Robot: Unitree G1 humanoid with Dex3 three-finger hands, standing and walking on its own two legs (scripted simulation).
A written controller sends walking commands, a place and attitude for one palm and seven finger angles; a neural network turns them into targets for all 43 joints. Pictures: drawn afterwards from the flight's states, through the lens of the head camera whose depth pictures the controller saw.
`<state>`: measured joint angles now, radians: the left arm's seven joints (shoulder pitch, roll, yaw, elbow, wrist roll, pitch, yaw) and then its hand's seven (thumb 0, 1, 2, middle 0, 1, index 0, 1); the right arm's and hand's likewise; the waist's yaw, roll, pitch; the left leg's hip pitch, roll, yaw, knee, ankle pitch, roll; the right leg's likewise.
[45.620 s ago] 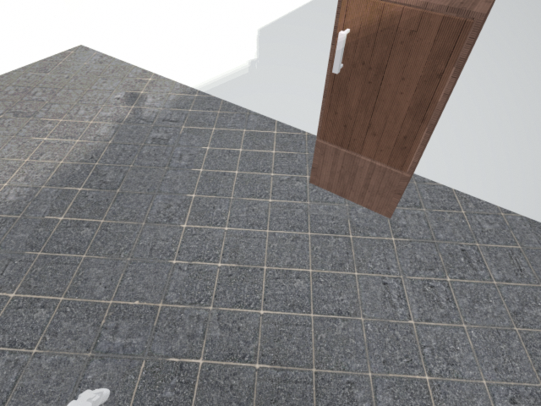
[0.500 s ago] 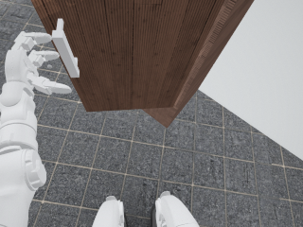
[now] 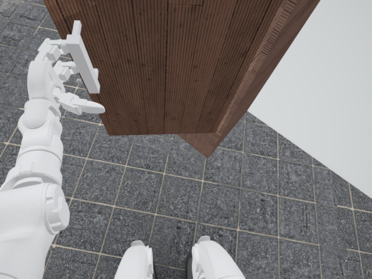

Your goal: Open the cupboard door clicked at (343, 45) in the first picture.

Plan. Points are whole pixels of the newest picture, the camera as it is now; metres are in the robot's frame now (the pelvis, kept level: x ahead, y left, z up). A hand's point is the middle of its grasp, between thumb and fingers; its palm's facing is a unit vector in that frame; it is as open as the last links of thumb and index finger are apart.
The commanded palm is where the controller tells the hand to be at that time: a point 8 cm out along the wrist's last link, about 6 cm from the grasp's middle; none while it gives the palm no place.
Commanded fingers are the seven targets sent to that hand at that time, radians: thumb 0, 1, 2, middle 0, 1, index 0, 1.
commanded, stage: slide the fingers in behind the handle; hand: left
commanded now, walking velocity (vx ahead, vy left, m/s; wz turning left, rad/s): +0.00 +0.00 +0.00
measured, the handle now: (86, 60) +0.56 +0.17 +0.06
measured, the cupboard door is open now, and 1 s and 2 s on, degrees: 43 43 58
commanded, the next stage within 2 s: close the thumb around the handle in 0.62 s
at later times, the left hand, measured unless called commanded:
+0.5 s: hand (85, 82) +0.50 +0.17 +0.06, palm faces +0.02 -1.00 +0.00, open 13.9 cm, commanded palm +0.48 +0.21 +0.06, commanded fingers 0.00 -0.50 0.30 -0.30 -1.20 -0.30 -1.20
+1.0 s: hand (84, 81) +0.51 +0.18 +0.05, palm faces +0.01 -1.00 +0.01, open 11.7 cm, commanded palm +0.49 +0.21 +0.06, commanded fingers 0.00 0.34 0.66 -0.36 -1.29 -0.36 -1.29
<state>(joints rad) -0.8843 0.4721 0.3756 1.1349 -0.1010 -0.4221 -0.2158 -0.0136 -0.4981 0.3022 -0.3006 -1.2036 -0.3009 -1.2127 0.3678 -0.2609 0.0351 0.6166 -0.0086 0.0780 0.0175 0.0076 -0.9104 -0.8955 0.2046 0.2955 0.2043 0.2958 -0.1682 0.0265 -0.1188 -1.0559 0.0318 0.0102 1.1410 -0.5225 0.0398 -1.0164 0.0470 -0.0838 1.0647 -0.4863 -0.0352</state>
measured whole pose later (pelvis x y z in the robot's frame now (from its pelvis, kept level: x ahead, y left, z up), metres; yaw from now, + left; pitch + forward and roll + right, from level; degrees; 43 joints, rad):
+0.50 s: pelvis -0.01 +0.00 +0.00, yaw +0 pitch +24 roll -3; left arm -0.88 0.44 0.37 1.15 -0.09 -0.45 -0.18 -0.01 -0.50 0.30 -0.30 -1.20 -0.31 -1.20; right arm 0.38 -0.26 0.04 0.62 -0.01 0.08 0.03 0.01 -0.91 -0.90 0.20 0.30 0.20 0.30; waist -0.17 0.03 -0.12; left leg -1.04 0.03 0.02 1.14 -0.51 0.04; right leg -1.01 0.05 -0.07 1.07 -0.48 -0.03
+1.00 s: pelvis -0.01 +0.01 +0.00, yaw +0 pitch +25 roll -4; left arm -0.93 0.47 0.37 1.19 -0.09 -0.43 -0.20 -0.01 -0.15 0.45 -0.32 -1.24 -0.33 -1.23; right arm 0.38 -0.26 0.04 0.62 -0.01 0.07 0.02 0.01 -0.91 -0.90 0.20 0.30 0.20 0.30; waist -0.18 0.03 -0.12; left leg -1.08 0.03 0.01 1.16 -0.52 0.05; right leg -1.04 0.04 -0.08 1.08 -0.48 -0.03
